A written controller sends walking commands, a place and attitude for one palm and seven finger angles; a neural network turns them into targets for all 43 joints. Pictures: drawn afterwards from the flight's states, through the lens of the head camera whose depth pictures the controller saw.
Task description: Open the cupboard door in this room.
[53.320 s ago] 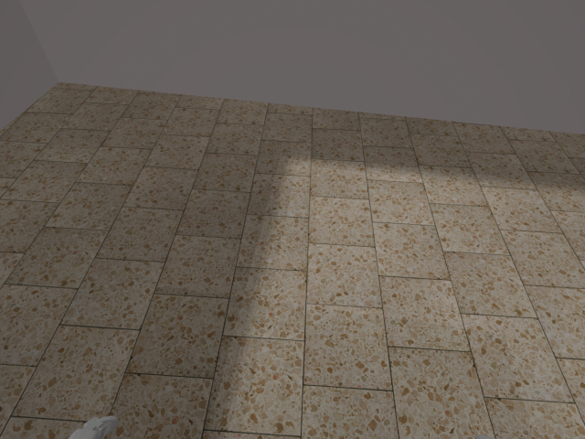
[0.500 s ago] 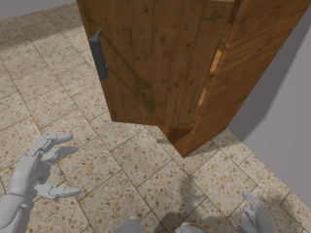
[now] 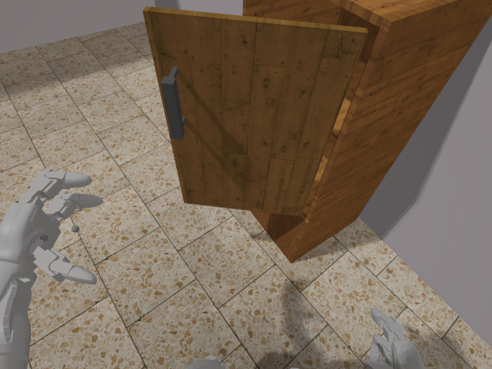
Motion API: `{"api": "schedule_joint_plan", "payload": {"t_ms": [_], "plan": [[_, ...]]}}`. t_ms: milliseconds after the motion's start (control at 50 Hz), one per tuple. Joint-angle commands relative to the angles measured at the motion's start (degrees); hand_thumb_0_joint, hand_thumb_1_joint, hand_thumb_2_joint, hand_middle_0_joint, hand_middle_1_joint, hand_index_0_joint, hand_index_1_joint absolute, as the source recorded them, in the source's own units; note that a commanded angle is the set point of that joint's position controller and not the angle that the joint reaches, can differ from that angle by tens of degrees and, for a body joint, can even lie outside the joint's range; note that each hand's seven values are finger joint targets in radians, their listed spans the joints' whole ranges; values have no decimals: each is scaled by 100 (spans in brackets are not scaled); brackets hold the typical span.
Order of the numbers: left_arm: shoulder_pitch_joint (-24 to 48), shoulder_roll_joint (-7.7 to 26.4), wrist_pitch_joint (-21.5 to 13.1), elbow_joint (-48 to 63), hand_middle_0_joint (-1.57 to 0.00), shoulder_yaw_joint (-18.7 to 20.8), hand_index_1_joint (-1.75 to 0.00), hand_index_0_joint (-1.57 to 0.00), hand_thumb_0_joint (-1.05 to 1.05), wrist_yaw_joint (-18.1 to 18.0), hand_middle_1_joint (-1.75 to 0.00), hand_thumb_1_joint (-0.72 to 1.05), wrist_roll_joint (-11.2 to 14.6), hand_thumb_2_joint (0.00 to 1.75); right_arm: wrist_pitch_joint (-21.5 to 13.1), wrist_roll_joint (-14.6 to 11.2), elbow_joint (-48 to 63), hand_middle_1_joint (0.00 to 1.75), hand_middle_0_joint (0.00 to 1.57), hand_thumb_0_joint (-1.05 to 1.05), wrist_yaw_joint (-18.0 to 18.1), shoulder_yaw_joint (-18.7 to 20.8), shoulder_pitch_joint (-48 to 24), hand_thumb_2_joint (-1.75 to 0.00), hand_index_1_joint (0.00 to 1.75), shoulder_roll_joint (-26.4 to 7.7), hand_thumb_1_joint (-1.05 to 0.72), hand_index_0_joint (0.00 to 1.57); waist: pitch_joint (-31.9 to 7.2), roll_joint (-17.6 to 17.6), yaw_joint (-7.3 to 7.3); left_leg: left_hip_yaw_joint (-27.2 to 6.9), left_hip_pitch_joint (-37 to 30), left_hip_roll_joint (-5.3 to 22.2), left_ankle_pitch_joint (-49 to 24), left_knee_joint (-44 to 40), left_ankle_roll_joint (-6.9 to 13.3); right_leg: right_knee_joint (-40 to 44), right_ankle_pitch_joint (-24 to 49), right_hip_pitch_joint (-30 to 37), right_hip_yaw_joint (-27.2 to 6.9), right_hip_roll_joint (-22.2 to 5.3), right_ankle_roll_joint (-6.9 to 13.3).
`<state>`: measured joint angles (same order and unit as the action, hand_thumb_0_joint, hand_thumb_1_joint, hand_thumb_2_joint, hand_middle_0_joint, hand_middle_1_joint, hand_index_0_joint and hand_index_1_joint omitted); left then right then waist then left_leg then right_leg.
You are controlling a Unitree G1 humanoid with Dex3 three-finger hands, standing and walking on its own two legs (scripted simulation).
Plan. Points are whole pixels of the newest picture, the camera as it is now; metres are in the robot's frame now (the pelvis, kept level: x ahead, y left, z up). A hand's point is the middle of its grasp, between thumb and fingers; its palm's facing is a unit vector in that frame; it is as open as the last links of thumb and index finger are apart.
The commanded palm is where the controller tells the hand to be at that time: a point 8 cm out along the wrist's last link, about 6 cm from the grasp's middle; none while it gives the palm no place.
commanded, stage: raise the hand with hooked fingers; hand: left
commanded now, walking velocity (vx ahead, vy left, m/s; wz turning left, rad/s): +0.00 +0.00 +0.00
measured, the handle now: (176, 104) +0.60 +0.20 +0.07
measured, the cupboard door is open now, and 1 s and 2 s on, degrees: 50 50 50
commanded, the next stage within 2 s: move the hooked fingers beside the handle in 0.52 s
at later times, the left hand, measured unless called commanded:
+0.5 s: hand (78, 226) +0.29 +0.27 +0.08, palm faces -0.01 -1.00 -0.04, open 14.0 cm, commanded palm +0.26 +0.32 +0.08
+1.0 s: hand (102, 188) +0.36 +0.26 +0.08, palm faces -0.04 -1.00 -0.02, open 14.0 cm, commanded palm +0.33 +0.31 +0.08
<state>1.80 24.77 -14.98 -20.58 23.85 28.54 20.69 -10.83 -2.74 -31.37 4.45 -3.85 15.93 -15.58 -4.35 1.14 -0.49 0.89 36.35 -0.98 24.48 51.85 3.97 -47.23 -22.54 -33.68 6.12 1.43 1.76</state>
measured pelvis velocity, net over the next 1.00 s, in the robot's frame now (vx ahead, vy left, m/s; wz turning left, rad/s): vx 0.00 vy -0.01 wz -0.01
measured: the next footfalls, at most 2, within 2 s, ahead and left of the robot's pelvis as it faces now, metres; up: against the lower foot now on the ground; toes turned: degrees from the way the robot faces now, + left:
none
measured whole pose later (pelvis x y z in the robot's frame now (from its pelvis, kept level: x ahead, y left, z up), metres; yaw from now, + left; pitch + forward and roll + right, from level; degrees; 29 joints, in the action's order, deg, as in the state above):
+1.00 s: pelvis +0.00 -0.01 +0.00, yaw -1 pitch +11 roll -3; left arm 20.1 29.0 -14.8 -40.0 24.6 31.6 17.4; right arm -8.4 -2.6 -33.0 4.8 -3.6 16.8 -16.8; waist -3.9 0.7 1.8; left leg 1.2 38.5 -0.6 23.7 50.9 3.4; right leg -46.9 -21.9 -36.3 5.7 1.8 2.3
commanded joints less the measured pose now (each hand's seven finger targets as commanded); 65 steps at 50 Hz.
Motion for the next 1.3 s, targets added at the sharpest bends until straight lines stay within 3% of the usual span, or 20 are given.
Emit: {"api": "schedule_joint_plan", "payload": {"t_ms": [0, 100, 160, 260, 300, 380, 520, 600, 680, 740, 760, 800, 820, 880, 900, 1000, 1080, 1140, 1240, 1280], "plan": [[1348, 1531, -28, 664, -30, 423, -120, -30, 0, 203, -120, -50, 70, 30, -263, -86, 775, 30, 20, 0, 113, 420, -181, -90, 30, -935, -90, 20, -1163, 676, 62, -596, -1076, 175, -1231, -1203, -353, 680, 645, 343, -304, 31, 89], [1126, 1470, -44, 619, -30, 520, -120, -30, 0, 255, -120, -50, 194, 30, -298, -52, 862, 30, 20, 0, 72, 450, -124, -90, 30, -942, -90, 20, -1253, 122, 15, -589, -1073, 158, -1418, -1207, -333, 714, 831, 496, -295, 68, 75], [1280, 1566, -241, 755, -30, 594, -120, -30, 0, 148, -120, -50, 194, 30, -314, -10, 829, 30, 20, 0, 33, 451, -123, -90, 30, -957, -90, 20, -1206, 420, -25, -588, -1110, 153, -1450, -1208, -383, 658, 803, 452, -295, 75, 116], [1336, 1564, -336, 746, -30, 558, -120, -30, 0, 85, -120, -50, 101, 30, -302, -6, 798, 30, 20, 0, 25, 476, -57, -90, 30, -964, -90, 20, -1242, 476, 32, -568, -1145, 164, -1356, -1198, -357, 659, 751, 401, -330, 62, 107], [1343, 1532, -331, 838, -30, 515, -120, -30, 0, 113, -120, -50, 71, 30, -305, -18, 804, 30, 20, 0, 24, 476, -82, -90, 30, -942, -90, 20, -1308, 677, 40, -573, -1239, 161, -1402, -1220, -367, 663, 779, 389, -326, 48, 93], [1356, 1644, -360, 1081, -30, 602, -120, -30, 0, 131, -120, -50, 97, 30, -319, 9, 788, 30, 20, 0, 31, 472, -29, -90, 30, -935, -90, 20, -1587, 648, 22, -573, -1414, 168, -2006, -1132, -407, 617, 1204, 558, -316, 66, 92], [1234, 1392, -221, 555, -30, 500, -120, -30, 0, 211, -120, -50, 184, 30, -286, -23, 748, 30, 20, 0, 57, 465, -93, -90, 30, -944, -90, 20, -1219, 346, 74, -514, -1095, 133, -1638, -1127, -360, 671, 1101, 462, -311, 55, 64], [1310, 1466, -190, 651, -30, 490, -120, -30, 0, 283, -120, -50, 150, 30, -269, -18, 789, 30, 20, 0, 49, 475, -85, -90, 30, -945, -90, 20, -1465, 367, 51, -488, -1185, 122, -1870, -1060, -336, 644, 1312, 573, -343, 44, 68], [2323, 1712, -311, 491, -30, 535, -120, -30, 0, 218, -120, -50, 86, 30, -203, -4, 646, 30, 20, 0, 101, 454, -30, -90, 30, -974, -90, 20, -1268, 364, 228, -503, -1044, 131, -1448, -1008, -312, 662, 984, 302, -394, 64, 58], [3010, 1694, -405, 28, -30, 404, -120, -30, 0, 192, -120, -50, 2, 30, -174, -16, 539, 30, 20, 0, 163, 415, -31, -90, 30, -977, -90, 20, -1143, 370, 344, -534, -890, 123, -953, -1028, -278, 688, 547, 135, -431, 26, 46], [3063, 1891, -428, -86, -30, 536, -120, -30, 0, 200, -120, -50, -10, 30, -153, -12, 514, 30, 20, 0, 173, 421, 5, -90, 30, -999, -90, 20, -1201, 409, 291, -517, -892, 123, -974, -990, -271, 694, 551, 198, -479, 34, 77], [3235, 1741, -445, -127, -30, 331, -120, -30, 0, 237, -120, -50, -84, 30, -141, -19, 519, 30, 20, 0, 174, 418, 36, -90, 30, -968, -90, 20, -1620, 592, 282, -505, -1108, 106, -1224, -975, -273, 629, 779, 296, -475, 11, 62], [3222, 1847, -422, -291, -30, 384, -120, -30, 0, 246, -120, -50, -129, 30, -131, -21, 494, 30, 20, 0, 173, 421, 63, -90, 30, -984, -90, 20, -1627, 767, 251, -503, -1123, 113, -1348, -955, -294, 607, 868, 284, -470, 4, 81], [3198, 2120, -359, -624, -30, 577, -120, -30, 0, 276, -120, -50, -174, 30, -46, -8, 480, 30, 20, 0, 133, 428, 182, -90, 30, -1009, -90, 20, -1855, 569, 191, -464, -1019, 114, -1649, -878, -281, 558, 1189, 478, -494, 12, 67], [3293, 1970, -318, -762, -30, 429, -120, -30, 0, 291, -120, -50, -179, 30, -20, -18, 487, 30, 20, 0, 122, 415, 166, -90, 30, -994, -90, 20, -1748, 572, 232, -445, -942, 110, -1576, -890, -276, 559, 1171, 430, -484, 7, 55], [3296, 2201, -317, -1160, -30, 711, -120, -30, 0, 247, -120, -50, -156, 30, 124, -5, 539, 30, 20, 0, 50, 462, 347, -90, 30, -1038, -90, 20, -1927, 268, 138, -393, -769, 121, -1948, -843, -266, 484, 1586, 662, -491, 25, 41], [3526, 2520, -453, -1369, -30, 933, -120, -30, 0, 253, -120, -50, -222, 30, 266, 14, 515, 30, 20, 0, 13, 497, 510, -90, 30, -1075, -90, 20, -1972, 200, 190, -292, -542, 124, -2060, -747, -219, 430, 1874, 779, -582, 38, 12], [3878, 2410, -582, -1451, -30, 766, -120, -30, 0, 306, -120, -50, -276, 30, 338, 7, 467, 30, 20, 0, -4, 516, 575, -90, 30, -1074, -90, 20, -1952, 494, 293, -288, -636, 139, -2026, -725, -222, 417, 1764, 539, -577, 49, 10], [4392, 2360, -738, -1632, -30, 616, -120, -30, 0, 421, -120, -50, -301, 30, 457, 9, 334, 30, 20, 0, 6, 559, 744, -90, 30, -1097, -90, 20, -2165, 576, 423, -388, -995, 186, -2262, -644, -235, 393, 1706, 232, -533, 97, 17], [4671, 2554, -748, -1737, -30, 721, -120, -30, 0, 430, -120, -50, -308, 30, 500, 18, 269, 30, 20, 0, 11, 563, 800, -90, 30, -1127, -90, 20, -2191, 629, 437, -428, -1067, 210, -2330, -622, -259, 380, 1681, 122, -517, 108, 30]]}}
